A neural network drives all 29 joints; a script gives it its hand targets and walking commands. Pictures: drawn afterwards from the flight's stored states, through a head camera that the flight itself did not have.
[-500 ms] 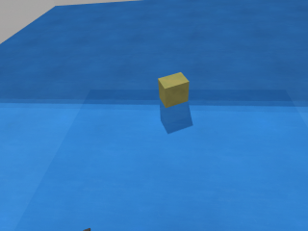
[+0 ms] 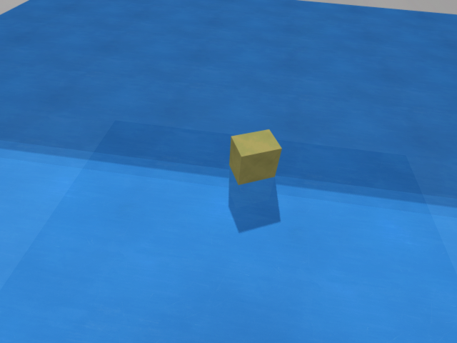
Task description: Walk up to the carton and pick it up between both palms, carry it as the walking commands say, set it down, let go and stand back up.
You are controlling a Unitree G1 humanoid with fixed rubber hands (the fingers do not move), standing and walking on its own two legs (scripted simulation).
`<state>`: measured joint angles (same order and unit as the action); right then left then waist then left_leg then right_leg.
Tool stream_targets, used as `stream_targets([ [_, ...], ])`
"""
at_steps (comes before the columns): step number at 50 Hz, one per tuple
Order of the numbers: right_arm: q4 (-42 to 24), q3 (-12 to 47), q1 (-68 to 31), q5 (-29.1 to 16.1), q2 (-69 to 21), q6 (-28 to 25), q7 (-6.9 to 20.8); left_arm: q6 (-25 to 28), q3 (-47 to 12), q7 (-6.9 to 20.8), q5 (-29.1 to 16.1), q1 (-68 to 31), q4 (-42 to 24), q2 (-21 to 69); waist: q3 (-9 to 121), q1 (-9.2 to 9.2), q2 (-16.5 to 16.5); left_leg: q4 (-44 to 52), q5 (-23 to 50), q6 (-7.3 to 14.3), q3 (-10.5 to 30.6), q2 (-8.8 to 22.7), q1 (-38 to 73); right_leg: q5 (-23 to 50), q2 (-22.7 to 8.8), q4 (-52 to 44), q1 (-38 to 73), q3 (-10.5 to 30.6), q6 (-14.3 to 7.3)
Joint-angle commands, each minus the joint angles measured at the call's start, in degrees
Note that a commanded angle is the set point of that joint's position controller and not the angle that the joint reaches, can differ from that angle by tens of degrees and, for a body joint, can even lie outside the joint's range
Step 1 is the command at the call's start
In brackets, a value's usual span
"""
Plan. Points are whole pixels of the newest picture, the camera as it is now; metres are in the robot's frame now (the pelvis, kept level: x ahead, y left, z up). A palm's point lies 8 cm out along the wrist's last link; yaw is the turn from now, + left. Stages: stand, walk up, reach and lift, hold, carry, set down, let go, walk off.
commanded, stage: walk up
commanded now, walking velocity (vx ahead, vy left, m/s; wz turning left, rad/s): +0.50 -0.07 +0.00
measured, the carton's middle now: (253, 157) +1.21 -0.11 -0.64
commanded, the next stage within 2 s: none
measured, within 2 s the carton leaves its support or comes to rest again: neither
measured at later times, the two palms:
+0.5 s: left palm (130, 332) +0.19 +0.21 -0.15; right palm (347, 251) +0.36 -0.25 -0.10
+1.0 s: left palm (181, 173) +0.59 +0.17 -0.11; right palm (352, 230) +0.44 -0.29 -0.14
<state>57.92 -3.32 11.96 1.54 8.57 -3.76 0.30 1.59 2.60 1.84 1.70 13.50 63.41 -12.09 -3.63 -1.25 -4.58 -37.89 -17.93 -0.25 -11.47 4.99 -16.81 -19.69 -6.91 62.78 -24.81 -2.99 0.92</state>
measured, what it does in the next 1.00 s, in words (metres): walks ahead: right foot, then left foot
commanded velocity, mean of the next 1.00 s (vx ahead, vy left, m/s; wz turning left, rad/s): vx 0.50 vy -0.07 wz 0.00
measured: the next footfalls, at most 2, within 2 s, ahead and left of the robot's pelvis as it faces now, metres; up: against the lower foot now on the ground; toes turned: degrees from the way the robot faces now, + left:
right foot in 0.12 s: +0.18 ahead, -0.13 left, +0.00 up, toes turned -10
left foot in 0.46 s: +0.36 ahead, +0.12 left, +0.00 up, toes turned +10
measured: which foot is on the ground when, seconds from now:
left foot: down 0.00-0.14, up 0.16-0.44, down 0.46-0.86, up 0.88-1.00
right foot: up 0.00-0.10, down 0.12-0.48, up 0.50-0.82, down 0.84-1.00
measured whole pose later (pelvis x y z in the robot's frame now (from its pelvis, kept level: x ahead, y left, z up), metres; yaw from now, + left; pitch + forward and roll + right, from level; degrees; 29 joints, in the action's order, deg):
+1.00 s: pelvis +0.48 -0.05 +0.01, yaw -1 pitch +0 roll -1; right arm 64.6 -2.6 17.1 1.4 12.7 -2.1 0.9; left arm 4.0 2.3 0.5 1.3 7.1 57.7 -8.6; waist -3.2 2.7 3.8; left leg -66.0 -23.1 -0.9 -3.2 7.1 -20.7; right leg -12.2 -2.8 32.5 -19.5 -8.6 -0.5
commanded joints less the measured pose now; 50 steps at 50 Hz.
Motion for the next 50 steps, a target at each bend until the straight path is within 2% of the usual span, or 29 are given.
stream_targets([
  [1, -1.59, -2.84, 0.23, 0.17, 12.22, -0.93, -0.3, 0.15, -0.52, 0.74, -0.14, -2.01, -5.52, -1.5, -2.36, 1.06, 18.1, 26.21, 2.7, 6.66, 12.97, 15.05, -2.52, 0.16, -2.04, -17.36, 1.12, -1.14, 1.14],
  [4, 0.12, -3.46, 0.69, 0.03, 13.74, 0.08, -0.23, 0.45, -0.42, 0.5, -0.13, -0.08, -4.92, -1.42, 1.07, -1.14, 14.59, 24.08, -5.18, 6.68, 11.63, 14.26, -4.48, 5.59, 1.4, -24.41, 10.67, -7.66, 0.92],
  [6, -1.05, -2.81, -0.33, 0.1, 12.56, -0.12, 0.25, 1.27, 1.13, 0.08, 0.01, 3.88, -3.71, -3.66, 2.28, -4.08, 1.06, 15.58, -2.44, 5.0, 10.35, 12.23, -7.9, 8.83, 1.77, -29.92, 18.53, -6.9, -0.09],
  [7, -3.23, -1.07, -1.91, 0.06, 8.68, 0.19, 0.75, 2.38, 2.57, -0.91, 0.14, 11.51, -2.87, -7.92, 6.59, -7.04, -14.65, -5.42, -3.55, 1.07, 2.69, 2.82, -15.71, -5.05, -7.87, -42.57, 28.18, 9.24, -4.27],
  [8, -4.85, -0.27, -4.13, -0.01, 7.03, 0.06, 0.79, 2.53, 3.46, -1.64, 0.3, 19.63, -1.05, -15.11, 9.35, -8.69, -23.71, -24.69, -12.77, 0.14, 5.61, -3.06, -24.1, -7.99, -18.53, -52.65, 34.16, 33.33, -9.32],
  [9, -3.29, -0.46, -2.94, 0.09, 6.38, 0.07, 0.49, 2.43, 3.28, -1.95, 0.22, 16.45, -1.77, -13.98, 6.25, -6.74, -14.24, -30.53, -12.92, 0.76, 10.03, 0.36, -27.86, -13.08, -20.4, -52.95, 32.37, 32.97, -10.44],
  [12, -2.72, -0.3, -4.9, 0.12, 6.91, -0.3, 1.28, 2.12, 2.39, -2.48, -0.96, 6.32, -6.22, -7.82, -0.78, -2.9, -5.97, -29.95, -1.71, -0.8, 10.51, 4.89, -26.69, -9.63, -14.5, -53.82, 22.21, 18.47, -9.91],
  [17, -3.98, 0.06, -6.89, -0.68, 6.17, 1.17, 1.39, 2.83, 1.73, -2.25, -0.6, 6.75, -3.46, -7.28, -1.27, -1.39, -1.08, -9.17, -2.09, -2.28, 8.57, 5.64, -18.17, 5.28, -12.55, -51.88, 18.72, 8.4, -9.15],
  [18, -4.7, 0.51, -7.99, -0.96, 5.63, 1.53, 1.6, 2.82, 1.71, -2.08, -0.01, 8.36, -2.81, -8.1, -2.53, -1.81, -3.97, -6.61, -1.79, -2.68, 6.3, 4.47, -15.63, 4.26, -11.89, -52.77, 16.19, 7.26, -9.46],
  [20, -5.46, 0.74, -6.12, -0.96, 5.94, 1.61, 2.05, 2.67, 1.83, -1.59, -0.11, 4.37, -4.1, -9.19, -1.42, -0.08, -5.81, -0.27, 0.06, -2.61, 4.13, 3.05, -8.6, -1.34, -10.48, -53.46, 11.37, 6.63, -9.3],
  [21, -4.34, 0.84, -5.52, -0.52, 6.12, 1.05, 2.05, 2.84, 1.41, -1.26, -0.24, 3.19, -3.24, -9.75, -1.51, 1.78, -1.55, 2.76, 4.06, -2.44, 3.11, 2.17, -4.7, -1.42, -10.33, -51.59, 8.43, 5.87, -8.76],
  [23, -1.88, 0.12, 0.74, -0.03, 5.83, 0.45, 1.65, 3.04, 1.24, -1.41, -0.5, 2.43, -2.27, -7.42, 1.62, 4.76, 0.1, 5.58, 7.05, -1.15, -1.08, 0.04, 4.66, 9.26, -7.64, -45.29, 8.82, 1.72, -6.54],
  [24, 0.33, -0.76, 9.82, 0.34, 8.06, 0.01, 1.04, 3.06, 1.33, -1.54, -1.0, 1.44, -3.47, -7.24, 6.56, 7.97, 5.4, 6.46, 6.87, 0.14, 1.99, 1.06, 15.09, 12.42, -4.28, -32.23, 6.12, 0.41, -5.65],
  [25, 1.95, -3.47, 16.84, 0.51, 13.87, -0.12, 0.25, 2.87, 0.63, -1.12, -1.35, -0.18, -4.54, -3.46, 7.33, 11.15, 23.44, 17.43, -5.67, 4.65, 20.38, 13.67, 22.87, 5.63, 2.94, -12.58, -6.09, -5.55, -1.54],
  [26, 3.29, -4.64, 26.49, -0.05, 19.93, 0.01, -0.84, 2.37, 1.98, -1.0, -1.52, -0.75, -6.04, -3.7, 8.6, 11.29, 29.22, 27.68, -3.31, 7.76, 43.86, 25.99, 27.06, -12.02, 7.54, 2.29, -15.06, -2.1, -0.6],
  [28, 0.35, -3.65, 18.75, 0.17, 16.25, 0.35, -1.29, 2.44, 1.37, -0.7, -0.36, -2.32, -5.19, -3.89, 6.81, 7.83, 15.25, 24.9, 2.43, 10.07, 37.7, 25.48, 25.69, -3.5, 1.33, 10.12, -21.57, 3.92, -0.58],
  [32, -0.64, -1.41, 7.62, -0.04, 10.15, -0.9, -0.77, 0.56, 0.44, 0.34, 0.13, -0.85, -3.44, -1.59, -1.31, 2.96, 17.07, 26.29, 7.73, 7.84, 20.52, 18.84, 7.41, 4.49, -2.3, 4.01, -12.68, 3.28, 1.73],
  [34, -0.31, -2.27, 7.15, 0.17, 10.91, -1.23, -0.86, -0.62, 0.0, 1.03, 0.28, -3.8, -5.34, -0.56, -1.18, 2.37, 18.43, 27.12, 8.21, 7.08, 17.19, 17.78, 4.41, 5.21, -2.68, -6.31, -9.27, 2.17, 2.22],
  [36, 1.0, -2.23, 6.26, 0.25, 11.57, -1.2, -1.16, -0.28, -0.35, 1.05, -0.11, -6.22, -6.64, -0.84, -1.97, 2.28, 12.65, 26.8, 14.24, 7.73, 15.62, 16.49, 5.39, 4.55, -1.14, -17.11, -4.85, 0.65, 2.57],
  [38, 1.31, -2.91, 6.71, 0.23, 12.34, -0.99, -0.67, -0.79, -0.73, 1.83, -0.53, -7.49, -6.56, -1.5, -3.92, 2.07, 17.39, 27.19, 10.58, 5.32, 10.29, 13.81, 3.69, 7.98, -0.3, -22.9, -0.95, -2.4, 2.18],
  [40, 1.4, -3.13, 6.66, 0.44, 13.19, -0.65, -0.26, -0.29, -0.22, 1.82, -0.65, -6.42, -6.57, -1.93, -1.98, 1.6, 16.05, 25.21, 12.0, 5.97, 10.93, 13.67, 3.71, 7.03, 1.17, -28.16, 4.95, -4.27, 2.69],
  [41, 1.89, -2.81, 7.0, 0.27, 12.5, -0.41, -0.24, 0.21, -0.06, 1.76, -0.78, -5.65, -6.54, -1.49, -1.46, 0.81, 14.16, 23.12, 12.93, 5.24, 9.16, 11.98, 2.25, 9.56, 2.98, -31.33, 8.42, -6.63, 1.92],
  [42, 1.45, -2.72, 5.87, 0.2, 13.75, -0.66, -0.07, 1.42, 0.73, 1.11, -0.56, -1.96, -4.78, -4.49, 1.76, -1.52, 5.83, 12.95, 17.61, 4.31, 8.25, 11.19, 2.61, 11.2, 2.97, -35.23, 16.04, -6.78, 0.08],
  [43, 1.03, -0.92, 6.87, 0.58, 9.69, -0.47, 0.33, 2.33, 1.83, 0.05, 0.35, 7.46, -2.35, -6.42, 9.4, -4.52, 2.44, -2.99, 11.97, 2.67, 3.35, 4.71, -4.15, 8.31, -0.41, -36.32, 30.2, -1.6, -2.8],
  [44, -2.12, 0.86, 8.55, 0.11, 5.48, -0.7, 0.39, 2.76, 4.2, -0.9, 0.77, 15.51, -2.09, -14.49, 15.69, -6.95, -19.35, -21.33, -8.8, -0.02, 2.55, -3.32, -17.4, -6.77, -19.5, -49.89, 38.69, 29.62, -7.69],
  [45, -1.77, 0.96, 5.79, -0.34, 6.67, -0.41, 0.09, 2.13, 4.04, -1.49, 0.08, 16.63, -0.98, -16.65, 15.82, -6.83, -15.33, -30.25, -14.63, 0.88, 9.67, -0.8, -20.59, -12.03, -22.1, -52.19, 38.84, 34.87, -9.88],
  [47, -0.07, 0.39, 2.75, 0.09, 7.81, -0.91, 0.36, 2.0, 3.04, -1.85, -0.25, 8.39, -4.49, -11.83, 6.01, -3.84, -7.93, -35.27, -8.84, 0.55, 10.33, 2.96, -22.64, -10.08, -18.78, -52.55, 27.19, 25.68, -11.86],
  [49, 1.73, 0.46, 3.58, -0.41, 6.55, -0.26, 0.76, 2.22, 1.99, -2.36, -0.81, 3.67, -4.55, -6.43, 5.08, -1.23, -8.09, -28.81, -2.13, -0.74, 9.77, 4.88, -18.21, 7.66, -12.98, -49.76, 21.71, 12.43, -8.54],
  [50, 2.02, 0.52, 5.32, -0.22, 5.87, 0.3, 0.72, 2.28, 1.53, -2.37, -1.03, 3.83, -4.38, -6.24, 3.29, -0.39, -7.8, -27.54, -3.0, -1.71, 8.73, 4.37, -15.9, 12.77, -13.25, -50.2, 18.41, 11.98, -9.18],
])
